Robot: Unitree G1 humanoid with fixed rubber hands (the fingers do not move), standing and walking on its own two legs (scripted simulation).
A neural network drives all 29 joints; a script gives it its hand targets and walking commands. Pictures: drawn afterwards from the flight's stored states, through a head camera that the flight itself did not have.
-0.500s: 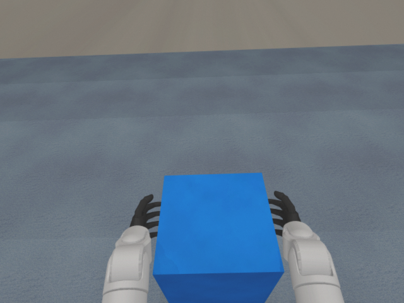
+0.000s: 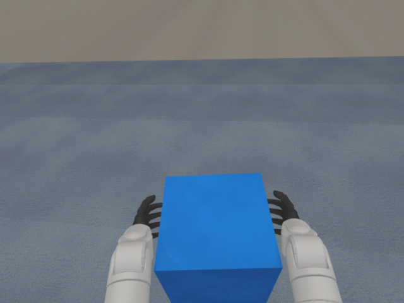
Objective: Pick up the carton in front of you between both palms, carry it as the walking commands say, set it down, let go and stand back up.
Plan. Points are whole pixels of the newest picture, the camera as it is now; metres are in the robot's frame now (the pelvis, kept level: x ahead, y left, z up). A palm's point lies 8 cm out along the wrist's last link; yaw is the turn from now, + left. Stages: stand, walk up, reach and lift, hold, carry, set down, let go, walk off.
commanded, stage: hold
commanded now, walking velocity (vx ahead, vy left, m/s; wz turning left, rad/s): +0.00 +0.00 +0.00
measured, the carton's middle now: (216, 243) +0.30 +0.00 -0.04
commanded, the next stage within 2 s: set down in 0.18 s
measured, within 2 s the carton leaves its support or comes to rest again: neither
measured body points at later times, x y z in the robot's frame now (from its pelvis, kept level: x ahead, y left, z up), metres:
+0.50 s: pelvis +0.00 -0.02 -0.01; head +0.00 -0.03 +0.44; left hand +0.34 +0.14 +0.01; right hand +0.34 -0.17 +0.01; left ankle +0.00 +0.12 -0.74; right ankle +0.06 -0.12 -0.74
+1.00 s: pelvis -0.03 +0.00 -0.11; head +0.19 -0.02 +0.28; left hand +0.39 +0.14 -0.19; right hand +0.40 -0.16 -0.20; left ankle +0.00 +0.12 -0.74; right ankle +0.06 -0.12 -0.74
